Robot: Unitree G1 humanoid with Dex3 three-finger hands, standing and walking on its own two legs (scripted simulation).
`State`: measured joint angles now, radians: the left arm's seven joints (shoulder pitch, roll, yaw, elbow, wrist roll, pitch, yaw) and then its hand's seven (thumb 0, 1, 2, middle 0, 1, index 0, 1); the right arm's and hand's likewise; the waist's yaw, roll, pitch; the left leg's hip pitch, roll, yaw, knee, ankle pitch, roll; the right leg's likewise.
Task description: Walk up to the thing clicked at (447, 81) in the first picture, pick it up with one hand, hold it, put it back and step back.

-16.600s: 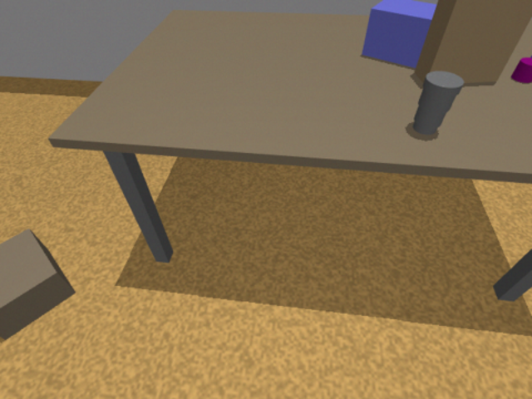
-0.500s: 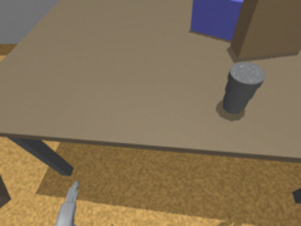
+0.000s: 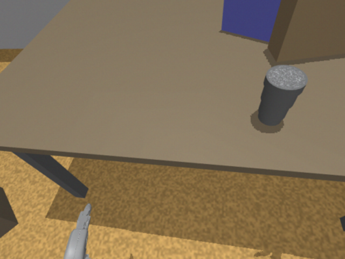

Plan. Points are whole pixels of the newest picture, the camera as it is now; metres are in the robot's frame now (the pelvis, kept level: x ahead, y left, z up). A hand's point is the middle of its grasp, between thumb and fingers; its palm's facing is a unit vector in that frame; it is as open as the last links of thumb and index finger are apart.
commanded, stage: approach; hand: right
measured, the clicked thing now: (277, 99) +0.51 -0.20 +0.06
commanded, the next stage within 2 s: close in in 0.36 s
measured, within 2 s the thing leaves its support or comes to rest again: neither
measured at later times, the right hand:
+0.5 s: hand (327, 114) +0.46 -0.29 +0.06, palm faces +0.11 +0.99 +0.05, open 17.6 cm
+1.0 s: hand (292, 107) +0.48 -0.23 +0.06, palm faces +0.17 +0.98 +0.02, open 17.7 cm
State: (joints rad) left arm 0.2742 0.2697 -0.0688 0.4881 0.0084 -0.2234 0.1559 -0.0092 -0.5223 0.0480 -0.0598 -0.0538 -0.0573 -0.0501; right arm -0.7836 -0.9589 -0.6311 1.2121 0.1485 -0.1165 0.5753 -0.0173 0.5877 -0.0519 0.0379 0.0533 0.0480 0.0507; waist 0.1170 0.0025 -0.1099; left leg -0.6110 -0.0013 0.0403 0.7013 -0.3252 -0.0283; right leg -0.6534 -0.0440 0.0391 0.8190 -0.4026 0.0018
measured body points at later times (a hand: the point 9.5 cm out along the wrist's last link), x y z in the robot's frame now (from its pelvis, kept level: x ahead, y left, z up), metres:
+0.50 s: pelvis -0.01 +0.00 -0.02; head +0.09 -0.04 +0.41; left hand +0.14 +0.26 -0.06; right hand +0.45 -0.35 +0.06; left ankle +0.00 +0.15 -0.71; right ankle -0.01 -0.11 -0.71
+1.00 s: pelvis -0.01 +0.01 -0.03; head +0.08 -0.02 +0.41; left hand +0.14 +0.27 -0.05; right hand +0.47 -0.28 +0.06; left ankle +0.00 +0.15 -0.71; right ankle -0.01 -0.11 -0.71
